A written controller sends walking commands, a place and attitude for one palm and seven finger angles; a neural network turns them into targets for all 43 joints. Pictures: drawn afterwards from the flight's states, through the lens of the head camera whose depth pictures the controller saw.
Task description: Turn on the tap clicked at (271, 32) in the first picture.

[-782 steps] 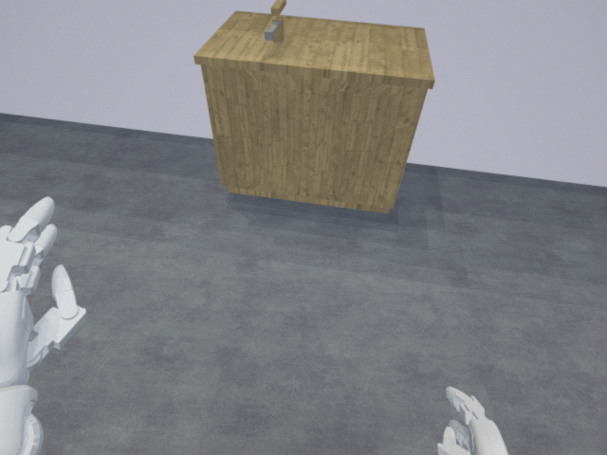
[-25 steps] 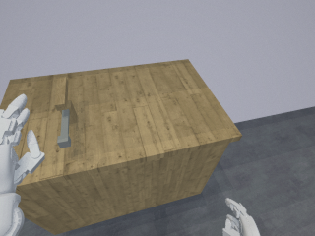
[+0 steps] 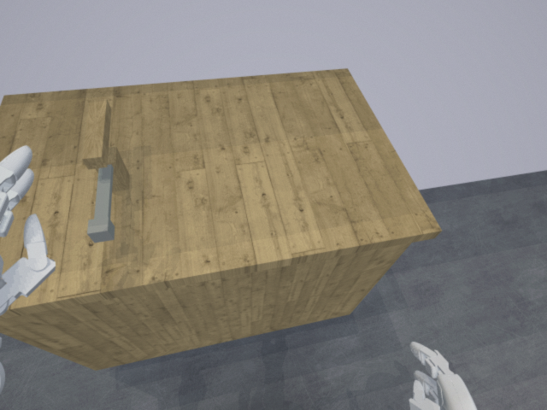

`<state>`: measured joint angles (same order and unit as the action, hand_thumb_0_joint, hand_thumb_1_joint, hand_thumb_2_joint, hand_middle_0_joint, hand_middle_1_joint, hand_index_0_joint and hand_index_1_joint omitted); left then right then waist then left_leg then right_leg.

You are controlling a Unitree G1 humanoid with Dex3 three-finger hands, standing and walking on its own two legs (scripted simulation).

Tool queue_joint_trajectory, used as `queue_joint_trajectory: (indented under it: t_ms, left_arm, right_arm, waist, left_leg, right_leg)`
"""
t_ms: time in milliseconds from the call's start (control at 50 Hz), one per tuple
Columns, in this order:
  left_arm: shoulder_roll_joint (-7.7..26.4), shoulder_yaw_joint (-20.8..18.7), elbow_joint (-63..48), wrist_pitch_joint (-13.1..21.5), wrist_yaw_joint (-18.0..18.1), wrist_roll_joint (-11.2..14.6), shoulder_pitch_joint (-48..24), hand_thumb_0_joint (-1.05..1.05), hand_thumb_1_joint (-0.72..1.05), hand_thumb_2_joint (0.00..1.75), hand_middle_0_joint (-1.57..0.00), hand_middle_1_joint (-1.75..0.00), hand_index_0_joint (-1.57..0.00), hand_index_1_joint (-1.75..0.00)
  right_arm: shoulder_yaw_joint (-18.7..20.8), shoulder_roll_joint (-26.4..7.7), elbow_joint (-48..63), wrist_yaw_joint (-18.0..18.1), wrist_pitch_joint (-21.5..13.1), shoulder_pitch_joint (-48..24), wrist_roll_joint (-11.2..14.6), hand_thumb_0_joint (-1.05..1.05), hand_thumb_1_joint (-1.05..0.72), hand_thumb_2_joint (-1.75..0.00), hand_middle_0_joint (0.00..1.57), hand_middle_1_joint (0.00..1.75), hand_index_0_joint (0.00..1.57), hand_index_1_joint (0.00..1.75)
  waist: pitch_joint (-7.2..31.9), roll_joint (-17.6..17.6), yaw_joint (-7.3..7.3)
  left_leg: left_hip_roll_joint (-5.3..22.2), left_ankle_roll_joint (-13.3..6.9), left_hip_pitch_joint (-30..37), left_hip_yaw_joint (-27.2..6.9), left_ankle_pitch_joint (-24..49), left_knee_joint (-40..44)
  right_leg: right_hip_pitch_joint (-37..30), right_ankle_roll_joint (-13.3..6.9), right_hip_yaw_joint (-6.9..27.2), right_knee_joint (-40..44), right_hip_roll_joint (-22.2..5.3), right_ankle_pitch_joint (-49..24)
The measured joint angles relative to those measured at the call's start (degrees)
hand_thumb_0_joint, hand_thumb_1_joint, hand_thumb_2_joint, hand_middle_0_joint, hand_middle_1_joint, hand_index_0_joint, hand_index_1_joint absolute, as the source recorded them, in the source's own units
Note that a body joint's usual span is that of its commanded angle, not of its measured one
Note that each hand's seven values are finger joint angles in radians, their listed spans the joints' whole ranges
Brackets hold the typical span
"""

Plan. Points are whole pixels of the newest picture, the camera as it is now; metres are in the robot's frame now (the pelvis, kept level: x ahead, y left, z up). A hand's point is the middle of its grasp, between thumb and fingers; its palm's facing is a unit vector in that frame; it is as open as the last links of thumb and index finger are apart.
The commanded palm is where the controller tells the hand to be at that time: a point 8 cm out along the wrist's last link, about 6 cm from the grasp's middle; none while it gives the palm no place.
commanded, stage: look again from close up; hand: left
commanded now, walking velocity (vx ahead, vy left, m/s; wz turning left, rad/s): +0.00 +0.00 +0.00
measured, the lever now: (101, 230) +0.34 +0.30 +0.02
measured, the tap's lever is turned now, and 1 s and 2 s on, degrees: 0 0 0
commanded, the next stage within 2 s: come to a stop and stand still in 0.24 s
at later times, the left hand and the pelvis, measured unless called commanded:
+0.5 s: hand out of the picture +0.17 +0.28 +0.17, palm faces +0.43 -0.86 -0.29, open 7.4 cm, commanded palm +0.11 +0.30 +0.18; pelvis -0.05 +0.02 +0.00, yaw +0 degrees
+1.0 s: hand (74, 266) +0.22 +0.23 +0.16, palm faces +0.25 -0.87 -0.43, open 7.4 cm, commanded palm +0.16 +0.27 +0.18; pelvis -0.01 +0.00 +0.00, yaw -2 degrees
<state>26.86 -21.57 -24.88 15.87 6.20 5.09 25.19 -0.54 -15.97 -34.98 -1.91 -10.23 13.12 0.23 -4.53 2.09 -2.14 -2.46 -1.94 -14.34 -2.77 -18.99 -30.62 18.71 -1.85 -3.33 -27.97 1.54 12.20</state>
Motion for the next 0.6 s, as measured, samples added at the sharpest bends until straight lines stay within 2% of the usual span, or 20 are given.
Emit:
queue_joint_trajectory:
  t_ms: [160,340,460,600]
  left_arm:
    - [-1.84,-0.38,-1.22,1.28,0.78,0.94,-2.02,0.02,0.89,0.9,-0.21,-0.3,-0.22,-0.3]
    - [-4.08,1.91,2.7,-0.5,0.19,1.25,-4.51,0.02,0.89,0.9,-0.21,-0.3,-0.21,-0.3]
    - [-4.36,1.88,3.33,-0.07,0.18,0.6,-5.27,0.02,0.89,0.9,-0.21,-0.3,-0.21,-0.3]
    - [-5.13,1.87,4.68,-0.05,0.42,-0.15,-5.63,0.02,0.89,0.9,-0.21,-0.3,-0.21,-0.3]
  right_arm:
    - [-0.04,1.45,1.14,-0.64,-0.59,-2.15,0.26,0.01,-0.9,-0.9,0.2,0.3,0.21,0.3]
    - [-1.44,3.57,1.84,-0.9,0.43,-2.34,0.69,0.01,-0.9,-0.9,0.2,0.3,0.21,0.3]
    - [-1.85,4.08,0.79,-1.27,0.23,-0.63,0.63,0.01,-0.9,-0.9,0.2,0.3,0.21,0.3]
    - [-1.43,4.11,-1.42,-1.05,0.13,1.98,0.53,0.01,-0.9,-0.9,0.2,0.3,0.21,0.3]
  waist:
    - [1.2,-0.18,-1.23]
    - [2.19,0.25,-1.67]
    - [2.5,0.57,-1.46]
    - [3.45,0.42,-0.42]
  left_leg:
    - [-1.21,-0.64,0.19,0.11,1.12,0.32]
    - [-2.18,-1.49,0.6,0.6,3.19,1.04]
    - [-2.25,-1.7,0.3,0.79,3.42,0.08]
    - [-1.71,-1.43,0.92,0.83,2.41,-1.02]
  right_leg:
    - [-0.12,0.9,0.14,-0.14,-1.25,-0.72]
    - [-0.66,1.74,0.61,0.76,-2.23,-2.94]
    - [-0.58,1.87,0.7,0.35,-2.3,-3.55]
    - [-1.17,1.44,0.71,-0.73,-1.76,-2.65]
